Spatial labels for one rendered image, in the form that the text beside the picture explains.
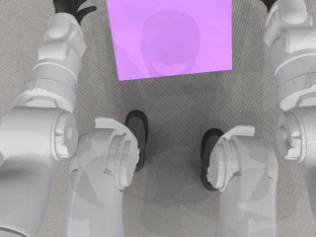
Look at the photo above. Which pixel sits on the robot right forearm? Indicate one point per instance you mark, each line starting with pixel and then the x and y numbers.
pixel 292 44

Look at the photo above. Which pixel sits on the right robot foot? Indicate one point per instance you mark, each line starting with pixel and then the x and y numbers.
pixel 208 141

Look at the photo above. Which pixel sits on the robot left hand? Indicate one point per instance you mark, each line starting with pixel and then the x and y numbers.
pixel 71 7

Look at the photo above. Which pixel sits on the robot left forearm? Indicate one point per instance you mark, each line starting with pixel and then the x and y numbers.
pixel 57 69

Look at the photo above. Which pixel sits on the right robot shin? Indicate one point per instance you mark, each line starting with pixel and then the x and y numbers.
pixel 248 130

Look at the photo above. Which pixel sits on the right robot upper arm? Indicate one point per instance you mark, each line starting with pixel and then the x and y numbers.
pixel 296 140

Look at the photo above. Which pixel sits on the carton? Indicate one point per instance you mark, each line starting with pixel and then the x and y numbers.
pixel 159 38

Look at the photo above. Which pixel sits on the robot right hand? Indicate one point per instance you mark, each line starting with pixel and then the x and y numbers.
pixel 269 4

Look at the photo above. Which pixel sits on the left robot upper arm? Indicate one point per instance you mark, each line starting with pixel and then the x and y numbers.
pixel 33 141

